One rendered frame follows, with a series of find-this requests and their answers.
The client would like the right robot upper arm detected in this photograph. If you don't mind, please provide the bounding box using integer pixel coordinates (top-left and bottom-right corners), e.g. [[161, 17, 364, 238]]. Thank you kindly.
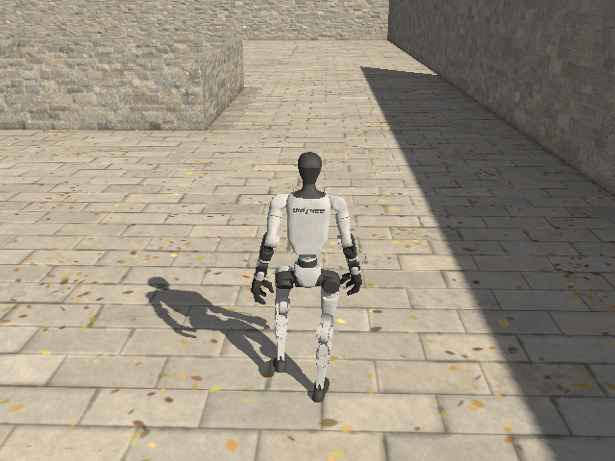
[[329, 194, 353, 248]]

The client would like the robot right thigh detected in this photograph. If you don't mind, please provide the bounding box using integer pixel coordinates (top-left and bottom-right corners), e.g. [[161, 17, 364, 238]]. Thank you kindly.
[[316, 269, 340, 343]]

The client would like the left robot hand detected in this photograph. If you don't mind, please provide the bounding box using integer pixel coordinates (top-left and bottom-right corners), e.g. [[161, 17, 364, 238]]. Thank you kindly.
[[251, 278, 274, 304]]

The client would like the right robot hand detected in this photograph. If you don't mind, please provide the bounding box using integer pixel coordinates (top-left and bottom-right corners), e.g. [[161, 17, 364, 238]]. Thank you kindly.
[[340, 272, 362, 296]]

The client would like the robot left forearm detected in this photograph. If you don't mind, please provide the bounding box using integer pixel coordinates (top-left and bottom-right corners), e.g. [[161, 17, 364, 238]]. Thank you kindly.
[[254, 233, 274, 281]]

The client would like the robot right forearm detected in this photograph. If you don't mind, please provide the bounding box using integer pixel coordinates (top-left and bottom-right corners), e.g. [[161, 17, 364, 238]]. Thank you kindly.
[[343, 234, 361, 275]]

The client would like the left robot foot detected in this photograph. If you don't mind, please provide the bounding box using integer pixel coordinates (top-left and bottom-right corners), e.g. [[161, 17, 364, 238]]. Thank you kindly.
[[273, 356, 286, 373]]

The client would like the left robot upper arm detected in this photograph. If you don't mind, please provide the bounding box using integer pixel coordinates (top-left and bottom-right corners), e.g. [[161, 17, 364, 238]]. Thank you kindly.
[[264, 193, 289, 248]]

